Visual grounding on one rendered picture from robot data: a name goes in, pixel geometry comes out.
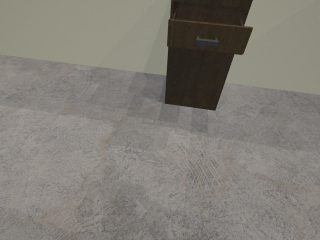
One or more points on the cabinet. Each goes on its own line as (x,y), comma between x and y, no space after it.
(195,78)

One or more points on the drawer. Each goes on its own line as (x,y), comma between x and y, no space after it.
(228,28)

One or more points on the handle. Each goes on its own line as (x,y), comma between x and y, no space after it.
(207,42)

